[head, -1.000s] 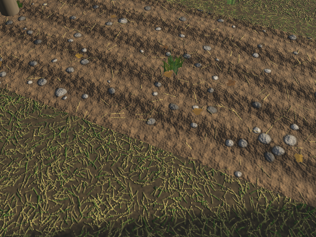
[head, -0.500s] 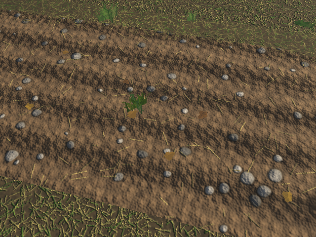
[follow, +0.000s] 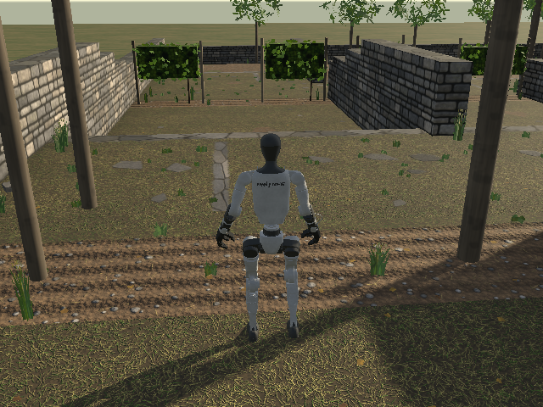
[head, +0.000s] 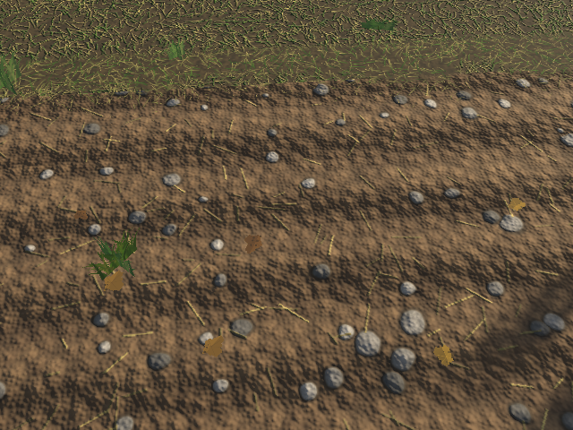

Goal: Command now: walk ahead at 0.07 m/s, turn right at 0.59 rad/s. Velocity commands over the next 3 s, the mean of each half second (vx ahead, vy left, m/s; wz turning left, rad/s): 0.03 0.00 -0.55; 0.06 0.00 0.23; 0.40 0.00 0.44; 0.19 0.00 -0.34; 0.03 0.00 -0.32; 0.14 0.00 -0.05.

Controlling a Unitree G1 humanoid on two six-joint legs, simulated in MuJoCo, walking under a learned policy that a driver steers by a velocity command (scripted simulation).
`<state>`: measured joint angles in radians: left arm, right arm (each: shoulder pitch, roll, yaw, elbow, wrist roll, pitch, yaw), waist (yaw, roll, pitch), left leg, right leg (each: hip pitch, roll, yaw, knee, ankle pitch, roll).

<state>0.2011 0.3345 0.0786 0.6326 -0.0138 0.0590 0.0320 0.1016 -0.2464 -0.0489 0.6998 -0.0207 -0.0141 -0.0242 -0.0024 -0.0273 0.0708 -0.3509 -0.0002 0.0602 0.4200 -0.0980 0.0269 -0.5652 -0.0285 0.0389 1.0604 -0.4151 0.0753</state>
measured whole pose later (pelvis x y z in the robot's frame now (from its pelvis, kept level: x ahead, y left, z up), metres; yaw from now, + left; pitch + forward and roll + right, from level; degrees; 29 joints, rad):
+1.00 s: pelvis +0.05 -0.02 +0.00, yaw -5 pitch +1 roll -1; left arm 0.31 0.28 0.08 0.67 0.01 -0.03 0.04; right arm 0.16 -0.31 -0.07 0.68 0.03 0.02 0.00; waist 0.03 0.02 0.00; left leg -0.53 0.00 -0.05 1.05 -0.43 0.01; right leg -0.23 0.00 -0.06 0.51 -0.30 -0.02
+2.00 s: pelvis +0.45 +0.10 +0.00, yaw -5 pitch +3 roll +0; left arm 0.18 0.31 0.07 0.68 -0.01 0.01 0.01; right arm 0.14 -0.30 -0.02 0.63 -0.01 -0.01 -0.04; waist 0.03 0.01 0.05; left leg -0.61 0.03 -0.13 0.87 -0.31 -0.09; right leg -0.41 0.13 0.12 0.47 -0.10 -0.05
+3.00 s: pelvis +0.56 +0.14 +0.00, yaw -15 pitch +0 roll -1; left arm 0.32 0.27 0.05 0.83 -0.03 -0.02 0.02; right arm 0.31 -0.27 -0.07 0.79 0.01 -0.10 0.01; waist 0.00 -0.03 0.00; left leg -0.25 -0.02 0.05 0.57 -0.31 0.05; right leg -0.25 0.01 0.08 0.82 -0.46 -0.01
